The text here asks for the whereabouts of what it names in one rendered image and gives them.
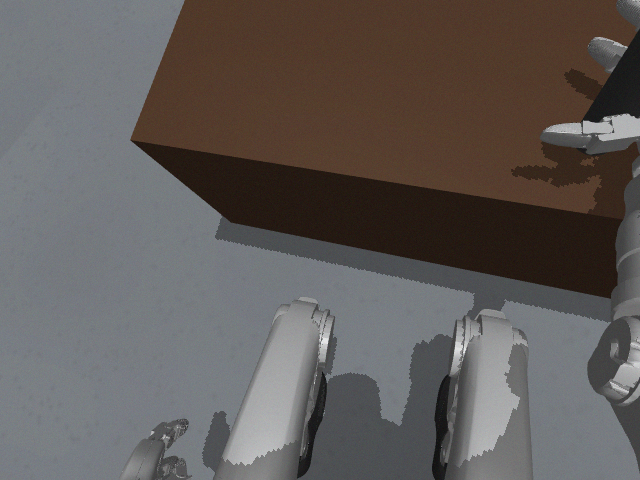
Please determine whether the right robot hand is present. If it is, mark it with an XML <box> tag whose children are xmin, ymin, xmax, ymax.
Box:
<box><xmin>540</xmin><ymin>0</ymin><xmax>640</xmax><ymax>155</ymax></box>

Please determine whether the left robot hand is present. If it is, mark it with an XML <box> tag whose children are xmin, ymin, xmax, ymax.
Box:
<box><xmin>119</xmin><ymin>419</ymin><xmax>192</xmax><ymax>480</ymax></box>

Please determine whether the right robot arm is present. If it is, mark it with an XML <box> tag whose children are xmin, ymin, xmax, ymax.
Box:
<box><xmin>587</xmin><ymin>155</ymin><xmax>640</xmax><ymax>472</ymax></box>

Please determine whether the can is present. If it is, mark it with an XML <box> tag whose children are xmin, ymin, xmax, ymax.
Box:
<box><xmin>577</xmin><ymin>29</ymin><xmax>640</xmax><ymax>156</ymax></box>

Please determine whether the left robot foot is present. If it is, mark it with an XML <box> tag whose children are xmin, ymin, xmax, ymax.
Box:
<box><xmin>297</xmin><ymin>372</ymin><xmax>327</xmax><ymax>478</ymax></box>

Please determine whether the right robot foot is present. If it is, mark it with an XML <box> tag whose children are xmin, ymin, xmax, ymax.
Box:
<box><xmin>432</xmin><ymin>374</ymin><xmax>451</xmax><ymax>480</ymax></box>

